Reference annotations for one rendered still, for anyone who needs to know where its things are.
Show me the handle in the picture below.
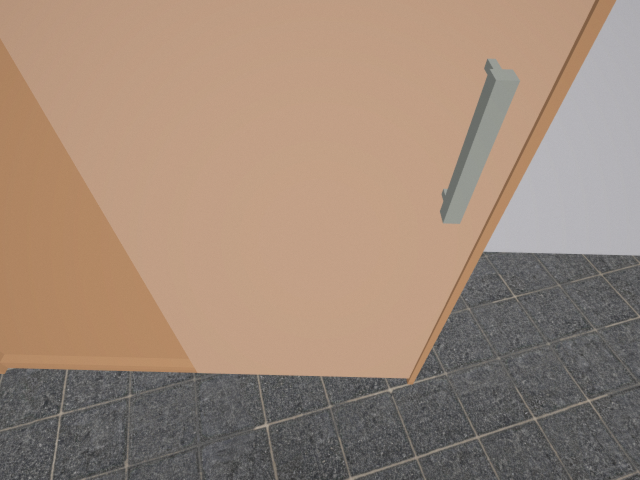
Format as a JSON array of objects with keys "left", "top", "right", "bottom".
[{"left": 440, "top": 59, "right": 520, "bottom": 224}]

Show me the wardrobe door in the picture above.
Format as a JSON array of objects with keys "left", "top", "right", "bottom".
[
  {"left": 0, "top": 39, "right": 189, "bottom": 359},
  {"left": 0, "top": 0, "right": 595, "bottom": 379}
]

